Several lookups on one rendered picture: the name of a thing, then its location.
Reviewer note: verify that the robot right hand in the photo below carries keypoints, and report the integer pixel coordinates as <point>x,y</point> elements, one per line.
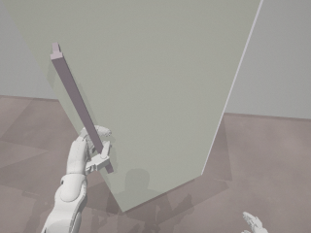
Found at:
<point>254,223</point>

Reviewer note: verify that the fridge door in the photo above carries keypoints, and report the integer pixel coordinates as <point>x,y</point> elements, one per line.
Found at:
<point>157,73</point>

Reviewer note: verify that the handle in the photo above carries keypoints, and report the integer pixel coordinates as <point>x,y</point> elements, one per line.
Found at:
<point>67,79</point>

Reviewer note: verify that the robot left hand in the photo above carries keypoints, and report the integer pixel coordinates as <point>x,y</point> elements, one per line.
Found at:
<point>82,148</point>

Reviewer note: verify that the left robot forearm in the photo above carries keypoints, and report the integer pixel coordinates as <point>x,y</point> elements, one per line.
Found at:
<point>69,202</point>

